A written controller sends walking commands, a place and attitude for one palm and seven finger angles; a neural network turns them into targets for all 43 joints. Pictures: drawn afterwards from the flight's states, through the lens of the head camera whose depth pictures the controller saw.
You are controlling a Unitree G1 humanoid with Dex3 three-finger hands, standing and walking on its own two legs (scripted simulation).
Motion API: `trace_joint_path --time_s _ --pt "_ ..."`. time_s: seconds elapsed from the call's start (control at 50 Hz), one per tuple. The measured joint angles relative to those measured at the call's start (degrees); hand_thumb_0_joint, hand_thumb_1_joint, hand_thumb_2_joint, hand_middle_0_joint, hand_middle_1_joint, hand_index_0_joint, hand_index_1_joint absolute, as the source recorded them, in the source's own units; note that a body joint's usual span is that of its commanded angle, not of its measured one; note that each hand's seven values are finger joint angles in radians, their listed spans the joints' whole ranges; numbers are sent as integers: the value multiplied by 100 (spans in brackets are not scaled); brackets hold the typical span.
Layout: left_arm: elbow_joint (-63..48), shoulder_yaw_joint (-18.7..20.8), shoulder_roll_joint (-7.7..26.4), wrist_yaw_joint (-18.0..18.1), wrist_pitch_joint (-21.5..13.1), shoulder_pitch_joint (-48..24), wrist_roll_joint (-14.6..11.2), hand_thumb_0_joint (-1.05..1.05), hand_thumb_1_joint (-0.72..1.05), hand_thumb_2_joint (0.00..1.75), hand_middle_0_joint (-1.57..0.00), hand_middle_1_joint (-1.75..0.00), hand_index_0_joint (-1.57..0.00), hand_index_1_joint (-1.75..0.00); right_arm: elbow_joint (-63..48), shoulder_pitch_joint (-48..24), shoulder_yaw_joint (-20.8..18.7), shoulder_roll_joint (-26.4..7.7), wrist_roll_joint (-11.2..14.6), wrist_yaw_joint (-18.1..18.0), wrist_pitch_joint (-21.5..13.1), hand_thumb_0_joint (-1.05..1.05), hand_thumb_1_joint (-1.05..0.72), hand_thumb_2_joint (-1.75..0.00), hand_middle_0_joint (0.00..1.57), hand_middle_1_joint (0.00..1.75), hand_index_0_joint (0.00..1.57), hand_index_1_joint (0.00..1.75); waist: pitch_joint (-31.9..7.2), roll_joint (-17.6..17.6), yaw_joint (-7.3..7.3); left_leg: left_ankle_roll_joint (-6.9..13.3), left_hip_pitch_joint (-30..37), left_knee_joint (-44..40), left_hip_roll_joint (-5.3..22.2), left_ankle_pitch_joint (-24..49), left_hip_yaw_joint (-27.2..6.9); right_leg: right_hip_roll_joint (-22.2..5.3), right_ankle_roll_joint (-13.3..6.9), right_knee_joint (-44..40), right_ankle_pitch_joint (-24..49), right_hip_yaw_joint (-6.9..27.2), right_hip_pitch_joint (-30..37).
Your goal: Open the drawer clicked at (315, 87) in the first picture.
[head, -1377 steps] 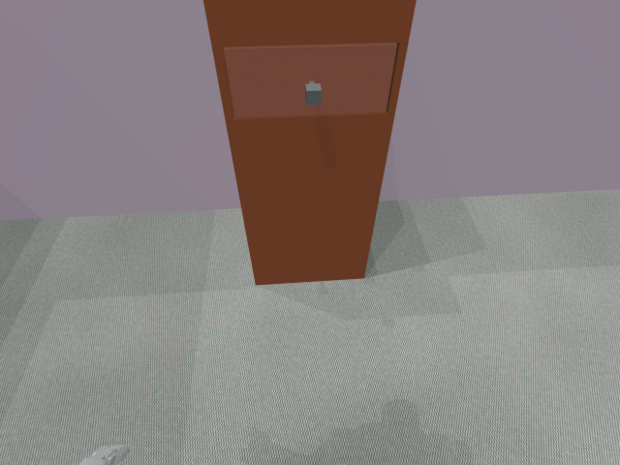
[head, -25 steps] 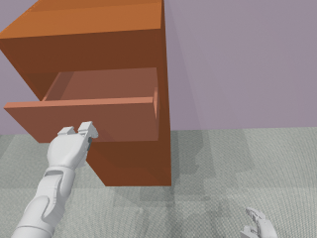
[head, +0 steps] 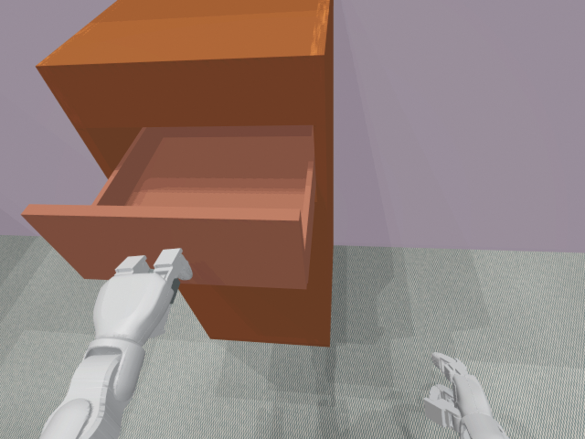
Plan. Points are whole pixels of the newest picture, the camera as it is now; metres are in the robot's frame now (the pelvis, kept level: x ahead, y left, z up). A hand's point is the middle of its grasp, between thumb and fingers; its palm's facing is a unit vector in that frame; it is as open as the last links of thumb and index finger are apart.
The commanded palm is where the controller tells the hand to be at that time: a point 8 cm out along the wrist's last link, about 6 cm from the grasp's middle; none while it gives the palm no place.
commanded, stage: pull the drawer open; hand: left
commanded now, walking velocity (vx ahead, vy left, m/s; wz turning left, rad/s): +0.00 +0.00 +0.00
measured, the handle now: (165, 275) +0.30 +0.23 +0.06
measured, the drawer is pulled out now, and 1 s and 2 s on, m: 0.20 0.30 0.29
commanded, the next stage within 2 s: open the thumb to release the handle in 1.16 s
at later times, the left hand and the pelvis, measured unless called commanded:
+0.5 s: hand (140, 359) +0.19 +0.23 +0.04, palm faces -0.01 -0.11 -0.99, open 7.0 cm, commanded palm +0.16 +0.25 +0.10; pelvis +0.00 +0.00 +0.00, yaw -1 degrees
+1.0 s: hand (125, 397) +0.15 +0.23 +0.04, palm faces -0.03 -0.12 -0.99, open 6.9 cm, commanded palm +0.10 +0.24 +0.10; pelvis +0.00 +0.00 +0.00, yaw -2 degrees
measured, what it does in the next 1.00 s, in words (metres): stands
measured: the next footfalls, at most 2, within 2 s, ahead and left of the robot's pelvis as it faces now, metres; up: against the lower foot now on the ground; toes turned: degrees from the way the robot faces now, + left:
none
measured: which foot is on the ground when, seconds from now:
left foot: down 0.00-1.00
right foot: down 0.00-1.00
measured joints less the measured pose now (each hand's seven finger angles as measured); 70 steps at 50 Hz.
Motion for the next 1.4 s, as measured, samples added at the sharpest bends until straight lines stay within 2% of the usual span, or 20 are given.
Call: trace_joint_path --time_s 0.18,0.34,0.54,0.72,0.86,1.02,1.26,1.3,1.36,1.4 --pt "-404 180 10 -60 -9 487 -73 6 61 75 -42 -135 -27 -132 -43 108 -1 -59 -42 45 3 1 -90 -90 20 30 20 30 47 -16 -57 -12 72 -35 33 -1 61 37 -12 -26 22 65 44" --pt "-985 326 48 65 -100 1243 -125 6 62 75 -42 -135 -26 -132 -82 192 -64 -150 -68 107 5 1 -90 -90 20 30 20 30 28 -50 -70 -19 24 37 64 -67 111 68 -15 35 -16 116 -19" --pt "-1454 310 113 333 -248 1927 -105 6 60 76 -42 -135 -28 -133 -153 125 -88 -166 -104 147 20 1 -90 -90 20 30 20 30 23 -11 35 -18 -97 240 78 -171 78 75 -14 175 -97 82 -102" --pt "-1549 323 189 434 -384 2142 -115 5 59 77 -42 -135 -29 -133 -192 5 25 -37 -99 127 43 1 -90 -90 20 30 20 30 40 -14 120 -32 -113 304 94 -183 50 89 -29 213 -103 55 -101" --pt "-1698 352 207 448 -340 2429 -142 6 59 74 -42 -135 -29 -133 -292 16 92 -38 -91 182 60 1 -90 -90 20 30 20 30 11 10 93 -40 -91 308 124 -186 77 119 -33 191 -78 85 -80" --pt "-2031 376 224 539 -310 2952 -215 6 61 72 -42 -135 -29 -132 -414 139 75 -188 -104 257 71 1 -90 -90 20 30 20 30 7 -6 69 -32 -106 357 149 -213 105 144 -21 199 -68 115 -89" --pt "-2234 436 219 746 -283 3333 -256 6 62 74 -42 -135 -26 -131 -499 225 50 -239 -114 364 99 1 -90 -90 20 30 20 30 -80 -41 -37 -16 -251 510 194 -323 203 186 2 327 -121 213 -260" --pt "-2166 395 269 796 -291 3179 -149 5 60 74 -42 -135 -27 -131 -471 233 -3 -244 -163 337 96 1 -90 -90 20 30 20 30 -45 -22 -40 -4 -292 559 163 -333 151 153 7 374 -151 160 -276" --pt "-1904 368 284 863 -399 2770 35 2 57 75 -42 -135 -30 -132 -344 218 -97 -238 -194 283 78 1 -90 -90 20 30 20 30 16 22 35 13 -360 636 112 -333 67 99 9 455 -195 74 -312" --pt "-1833 316 231 840 -397 2606 25 2 55 75 -41 -134 -32 -131 -274 205 -122 -204 -175 262 83 1 -90 -90 20 30 20 30 21 55 64 16 -374 652 89 -327 35 74 14 479 -207 42 -317"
